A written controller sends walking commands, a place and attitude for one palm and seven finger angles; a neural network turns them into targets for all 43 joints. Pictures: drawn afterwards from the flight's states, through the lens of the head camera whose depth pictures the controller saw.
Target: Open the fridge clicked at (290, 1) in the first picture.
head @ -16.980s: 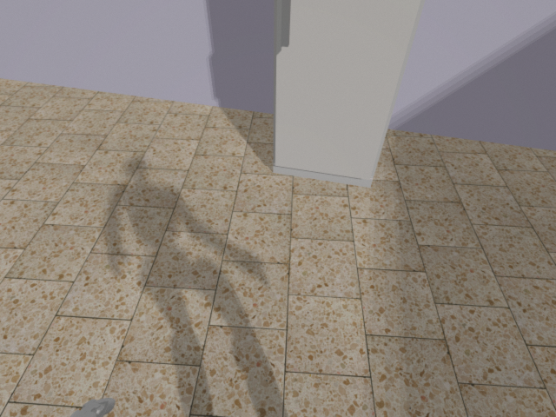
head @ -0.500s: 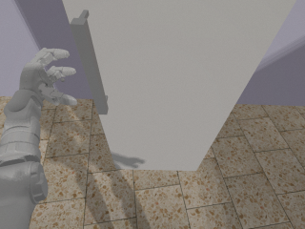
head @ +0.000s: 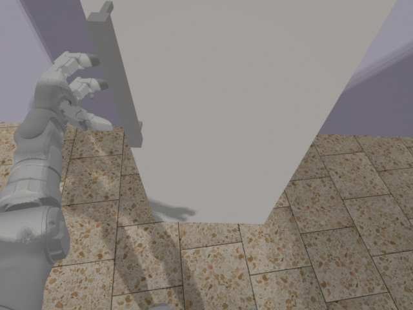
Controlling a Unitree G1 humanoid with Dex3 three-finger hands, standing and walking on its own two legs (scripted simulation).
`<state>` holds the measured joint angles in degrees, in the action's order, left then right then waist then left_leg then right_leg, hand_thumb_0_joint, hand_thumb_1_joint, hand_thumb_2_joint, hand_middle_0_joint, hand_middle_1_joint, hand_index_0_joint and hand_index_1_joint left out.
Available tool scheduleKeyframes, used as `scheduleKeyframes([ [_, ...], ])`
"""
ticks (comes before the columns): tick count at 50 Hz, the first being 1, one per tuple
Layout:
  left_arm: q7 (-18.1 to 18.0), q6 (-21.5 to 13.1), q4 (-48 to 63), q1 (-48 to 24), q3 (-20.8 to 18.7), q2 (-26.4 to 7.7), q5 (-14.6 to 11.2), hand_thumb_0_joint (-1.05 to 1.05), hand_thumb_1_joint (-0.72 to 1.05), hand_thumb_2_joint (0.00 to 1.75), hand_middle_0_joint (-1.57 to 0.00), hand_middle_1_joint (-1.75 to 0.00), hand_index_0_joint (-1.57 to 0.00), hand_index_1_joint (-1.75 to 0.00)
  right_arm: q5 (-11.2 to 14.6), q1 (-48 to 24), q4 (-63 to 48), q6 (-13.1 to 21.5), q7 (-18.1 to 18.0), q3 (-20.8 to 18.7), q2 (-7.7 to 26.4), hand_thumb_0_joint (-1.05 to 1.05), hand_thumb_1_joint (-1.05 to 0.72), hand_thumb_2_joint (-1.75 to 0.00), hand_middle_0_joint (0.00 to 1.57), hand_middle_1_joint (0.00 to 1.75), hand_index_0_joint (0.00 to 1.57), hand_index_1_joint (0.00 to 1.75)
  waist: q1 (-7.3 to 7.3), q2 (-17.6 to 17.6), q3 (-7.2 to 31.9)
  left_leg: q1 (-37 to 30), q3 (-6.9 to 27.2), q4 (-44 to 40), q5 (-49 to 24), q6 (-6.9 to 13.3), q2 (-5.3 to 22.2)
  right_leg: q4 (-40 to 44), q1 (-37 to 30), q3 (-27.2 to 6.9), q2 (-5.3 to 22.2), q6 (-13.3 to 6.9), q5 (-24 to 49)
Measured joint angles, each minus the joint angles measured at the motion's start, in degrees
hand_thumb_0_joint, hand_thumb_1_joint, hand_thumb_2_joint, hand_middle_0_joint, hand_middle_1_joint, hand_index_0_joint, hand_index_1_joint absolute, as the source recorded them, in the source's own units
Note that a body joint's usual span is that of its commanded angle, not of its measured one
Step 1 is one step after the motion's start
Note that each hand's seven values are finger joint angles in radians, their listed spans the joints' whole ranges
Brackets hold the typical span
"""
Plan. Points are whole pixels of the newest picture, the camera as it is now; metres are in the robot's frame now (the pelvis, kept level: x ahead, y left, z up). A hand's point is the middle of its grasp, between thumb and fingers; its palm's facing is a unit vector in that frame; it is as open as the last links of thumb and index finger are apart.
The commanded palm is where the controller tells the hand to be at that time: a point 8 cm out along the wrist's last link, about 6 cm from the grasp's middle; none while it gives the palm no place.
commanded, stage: feel for the door with the fingertips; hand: left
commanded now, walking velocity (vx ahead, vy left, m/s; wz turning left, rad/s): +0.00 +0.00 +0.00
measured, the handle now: (124, 87) +0.51 +0.16 +0.14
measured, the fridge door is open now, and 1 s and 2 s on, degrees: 0 0 0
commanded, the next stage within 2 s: slide the fingers in behind the handle in 0.82 s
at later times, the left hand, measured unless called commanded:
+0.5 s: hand (103, 94) +0.47 +0.19 +0.16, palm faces -0.02 -1.00 +0.00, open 14.0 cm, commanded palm +0.45 +0.23 +0.15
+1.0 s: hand (102, 92) +0.48 +0.19 +0.16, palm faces -0.02 -1.00 +0.00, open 13.6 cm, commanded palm +0.46 +0.23 +0.15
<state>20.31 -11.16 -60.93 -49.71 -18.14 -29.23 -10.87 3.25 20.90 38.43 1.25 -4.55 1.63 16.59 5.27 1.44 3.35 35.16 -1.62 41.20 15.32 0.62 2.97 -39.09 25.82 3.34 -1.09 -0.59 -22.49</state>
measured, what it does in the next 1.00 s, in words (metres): stands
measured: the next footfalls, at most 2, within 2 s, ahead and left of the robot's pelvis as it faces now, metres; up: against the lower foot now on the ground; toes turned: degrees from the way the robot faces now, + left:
none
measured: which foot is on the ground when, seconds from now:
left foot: down 0.00-1.00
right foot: down 0.00-1.00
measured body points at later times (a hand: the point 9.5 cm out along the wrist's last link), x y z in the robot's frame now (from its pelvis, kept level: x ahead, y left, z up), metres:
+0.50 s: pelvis +0.01 -0.01 +0.00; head +0.05 -0.01 +0.45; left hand +0.46 +0.24 +0.16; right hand +0.07 -0.28 -0.11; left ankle +0.05 +0.11 -0.71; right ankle -0.03 -0.11 -0.71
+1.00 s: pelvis +0.00 +0.00 +0.00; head +0.05 +0.00 +0.45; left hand +0.47 +0.24 +0.16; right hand +0.03 -0.28 -0.12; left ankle +0.05 +0.11 -0.71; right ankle -0.03 -0.11 -0.71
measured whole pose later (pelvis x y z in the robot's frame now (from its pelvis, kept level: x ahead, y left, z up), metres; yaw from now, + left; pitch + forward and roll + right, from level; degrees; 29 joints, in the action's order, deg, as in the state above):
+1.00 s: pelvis +0.00 +0.00 +0.00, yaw +0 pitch +9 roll -2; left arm 16.3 -12.1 -65.2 -53.3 -17.5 -28.1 -9.0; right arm 2.7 21.5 40.2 1.0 -4.0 1.3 16.2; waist 6.1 1.6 3.7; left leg 36.1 -1.1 41.8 15.4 0.3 3.1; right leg -39.8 26.6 3.7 -1.4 -0.9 -22.7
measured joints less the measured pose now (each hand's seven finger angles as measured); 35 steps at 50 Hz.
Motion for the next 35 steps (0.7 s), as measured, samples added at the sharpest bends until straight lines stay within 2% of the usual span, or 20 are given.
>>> scheduleKeyframes([
  [5,-1.07,0.33,-0.29,0.02,-1.11,0.79,0.54,-0.01,-0.5,0.3,-0.31,-1.22,-0.31,-1.21,-0.14,0.76,0.16,-0.21,0.28,-0.14,-0.14,0.01,-0.91,-0.9,0.2,0.3,0.2,0.3,0.48,-0.02,0.3,0.1,-0.33,-0.04,0.22,-0.12,0.21,-0.19,0.38,-0.37,-0.16,-0.12,-0.2],
  [10,-2.62,0.43,2.38,2.66,-1.17,1.42,0.78,-0.01,-0.5,0.3,-0.32,-1.23,-0.32,-1.21,-0.15,1.62,-0.01,-0.49,0.77,-0.51,-0.43,0.01,-0.91,-0.9,0.2,0.3,0.2,0.3,0.25,0.24,0.97,-0.67,-0.68,-0.28,0.57,-0.29,0.45,0.08,-0.23,-0.78,-0.36,-0.26,-0.37],
  [13,-2.74,0.73,3.21,3.47,-0.22,2.52,0.2,-0.01,-0.5,0.3,-0.31,-1.22,-0.31,-1.21,-0.01,1.6,0.1,-0.62,0.87,-0.56,-0.61,0.01,-0.91,-0.9,0.2,0.3,0.2,0.3,-0.03,0.42,1.06,-1.33,-0.59,-0.28,0.82,-0.34,0.48,0.32,-1.02,-0.7,-0.41,-0.31,-0.52],
  [17,-2.85,1.43,3.09,3.68,-0.96,3.29,0.44,-0.01,-0.5,0.3,-0.31,-1.21,-0.31,-1.21,0.06,0.56,-0.03,-0.9,0.74,-0.29,-0.87,0.01,-0.91,-0.9,0.2,0.3,0.2,0.3,0.04,0.23,1.06,-2.03,-0.7,-0.53,0.9,-0.4,0.5,0.47,-1.62,-0.82,-0.43,-0.38,-0.61],
  [22,-4.02,0.46,4.56,4.52,-1.15,3.43,0.98,-0.01,-0.5,0.3,-0.3,-1.2,-0.3,-1.21,-0.03,-0.41,-0.78,-0.59,0.73,-0.46,-0.9,0.01,-0.91,-0.9,0.2,0.3,0.2,0.3,-0.09,0.47,1.13,-2.52,-0.85,-0.68,0.96,-0.5,0.54,0.55,-2.02,-0.98,-0.46,-0.43,-0.65],
  [30,-3.48,1.25,1.49,1.55,0.27,3.09,0.77,-0.01,-0.5,0.3,-0.3,-1.2,-0.3,-1.2,0.16,-1.53,-0.6,-0.89,0.47,-0.23,-0.67,0.01,-0.91,-0.9,0.2,0.3,0.2,0.3,-0.51,0.36,0.73,-2.21,-0.33,-0.7,0.67,-0.47,0.18,0.36,-1.87,-0.44,-0.2,-0.42,-0.72],
  [35,-4.02,0.44,0.67,0.36,0.8,3.16,0.99,-0.01,-0.5,0.3,-0.32,-1.22,-0.31,-1.21,-0.08,-1.34,-0.19,-0.71,0.5,-0.38,-0.51,0.01,-0.91,-0.9,0.2,0.3,0.2,0.3,-0.55,0.21,0.51,-1.47,0.0,-0.48,0.47,-0.47,0.04,0.08,-1.25,-0.11,-0.1,-0.42,-0.69],
])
